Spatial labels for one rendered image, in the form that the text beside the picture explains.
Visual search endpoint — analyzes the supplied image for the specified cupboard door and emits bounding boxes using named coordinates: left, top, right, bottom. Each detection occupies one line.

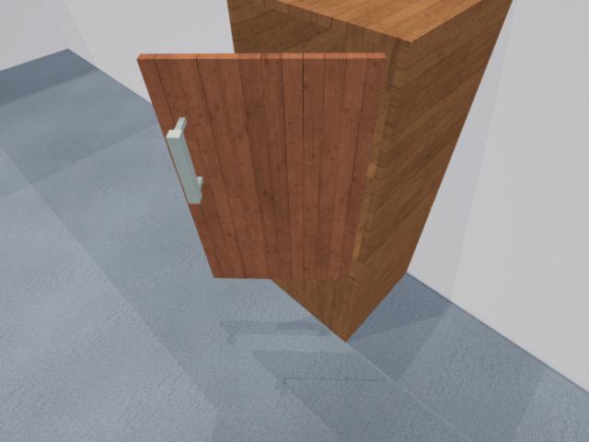
left=136, top=52, right=387, bottom=280

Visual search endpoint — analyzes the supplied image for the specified handle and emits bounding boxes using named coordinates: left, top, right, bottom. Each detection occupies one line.
left=166, top=118, right=203, bottom=204

